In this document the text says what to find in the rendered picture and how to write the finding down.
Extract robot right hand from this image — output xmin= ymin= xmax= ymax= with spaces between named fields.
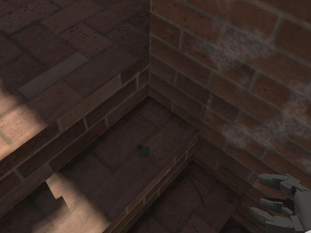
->
xmin=249 ymin=174 xmax=311 ymax=233

